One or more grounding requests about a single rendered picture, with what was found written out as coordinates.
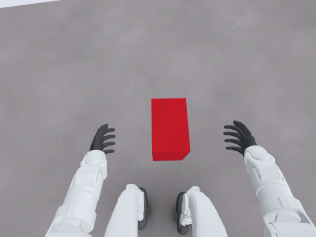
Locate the robot left hand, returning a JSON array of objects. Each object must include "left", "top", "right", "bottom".
[{"left": 89, "top": 124, "right": 116, "bottom": 155}]

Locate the right robot shin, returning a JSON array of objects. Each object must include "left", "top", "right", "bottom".
[{"left": 180, "top": 186, "right": 200, "bottom": 225}]

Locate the carton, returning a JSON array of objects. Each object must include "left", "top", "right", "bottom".
[{"left": 151, "top": 98, "right": 191, "bottom": 161}]

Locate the left robot thigh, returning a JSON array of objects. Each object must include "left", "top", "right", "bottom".
[{"left": 104, "top": 188, "right": 144, "bottom": 237}]

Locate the left robot forearm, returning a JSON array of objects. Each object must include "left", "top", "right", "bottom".
[{"left": 44, "top": 150, "right": 107, "bottom": 237}]

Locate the right robot forearm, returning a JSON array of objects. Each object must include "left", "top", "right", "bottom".
[{"left": 244, "top": 145, "right": 316, "bottom": 229}]

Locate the robot right hand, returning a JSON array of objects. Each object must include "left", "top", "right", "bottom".
[{"left": 223, "top": 120, "right": 257, "bottom": 157}]

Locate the robot right upper arm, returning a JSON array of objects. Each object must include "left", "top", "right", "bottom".
[{"left": 263, "top": 221, "right": 316, "bottom": 237}]

